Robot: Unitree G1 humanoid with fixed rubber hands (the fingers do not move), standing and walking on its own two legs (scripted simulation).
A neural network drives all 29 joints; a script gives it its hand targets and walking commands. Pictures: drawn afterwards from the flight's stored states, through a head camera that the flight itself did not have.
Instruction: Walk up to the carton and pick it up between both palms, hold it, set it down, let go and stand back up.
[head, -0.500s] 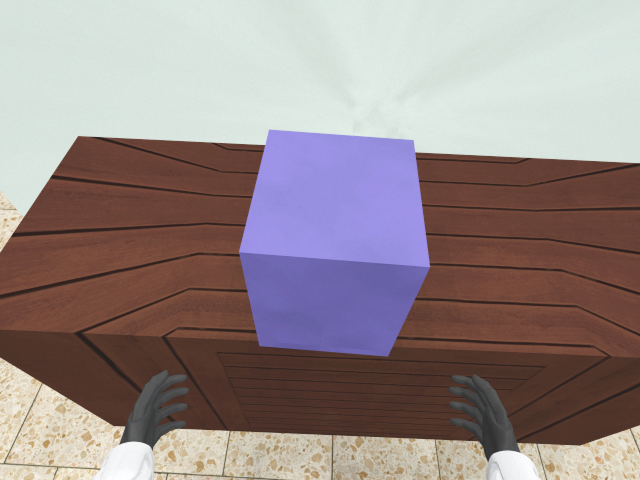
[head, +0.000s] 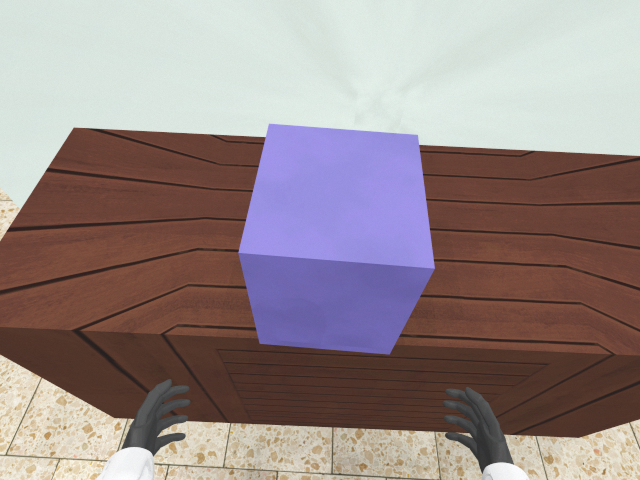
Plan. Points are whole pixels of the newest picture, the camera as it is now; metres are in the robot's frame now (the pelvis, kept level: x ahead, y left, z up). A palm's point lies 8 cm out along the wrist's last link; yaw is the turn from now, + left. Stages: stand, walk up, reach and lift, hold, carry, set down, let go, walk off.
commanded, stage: let go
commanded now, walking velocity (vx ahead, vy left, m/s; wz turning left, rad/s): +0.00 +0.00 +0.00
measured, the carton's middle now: (333, 246) +0.41 -0.02 +0.01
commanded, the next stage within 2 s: stand in 0.32 s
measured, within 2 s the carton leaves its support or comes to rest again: neither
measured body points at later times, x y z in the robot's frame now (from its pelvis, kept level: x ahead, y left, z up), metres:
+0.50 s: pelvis +0.01 +0.00 +0.00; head +0.01 +0.00 +0.45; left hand +0.16 +0.25 -0.09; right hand +0.16 -0.26 -0.09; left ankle -0.03 +0.12 -0.74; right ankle +0.04 -0.13 -0.74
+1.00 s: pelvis -0.01 -0.02 +0.00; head -0.04 -0.02 +0.45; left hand +0.11 +0.26 -0.08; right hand +0.13 -0.31 -0.09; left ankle -0.03 +0.12 -0.74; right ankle +0.04 -0.13 -0.74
